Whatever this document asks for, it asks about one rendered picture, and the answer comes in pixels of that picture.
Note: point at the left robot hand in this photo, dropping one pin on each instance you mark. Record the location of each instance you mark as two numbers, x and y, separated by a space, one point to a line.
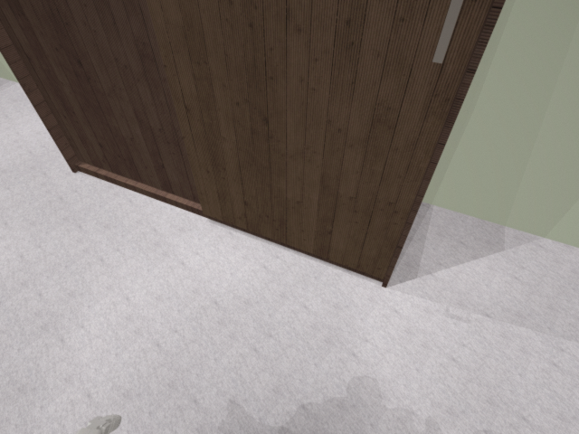
101 425

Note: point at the handle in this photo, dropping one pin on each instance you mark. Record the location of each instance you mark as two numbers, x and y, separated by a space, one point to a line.
447 30

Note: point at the wardrobe door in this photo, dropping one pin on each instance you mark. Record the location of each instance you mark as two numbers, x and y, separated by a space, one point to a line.
98 66
312 122

